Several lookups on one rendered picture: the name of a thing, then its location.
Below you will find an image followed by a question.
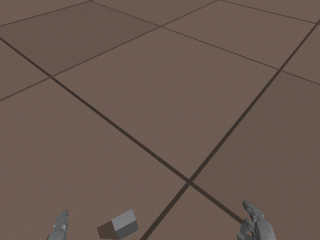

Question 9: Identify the carton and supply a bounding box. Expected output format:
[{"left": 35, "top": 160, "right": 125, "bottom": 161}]
[{"left": 111, "top": 209, "right": 139, "bottom": 240}]

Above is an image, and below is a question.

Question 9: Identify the right robot hand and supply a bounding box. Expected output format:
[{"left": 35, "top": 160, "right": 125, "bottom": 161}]
[{"left": 236, "top": 200, "right": 277, "bottom": 240}]

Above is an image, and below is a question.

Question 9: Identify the left robot hand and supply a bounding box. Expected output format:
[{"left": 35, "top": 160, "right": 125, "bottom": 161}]
[{"left": 46, "top": 210, "right": 68, "bottom": 240}]

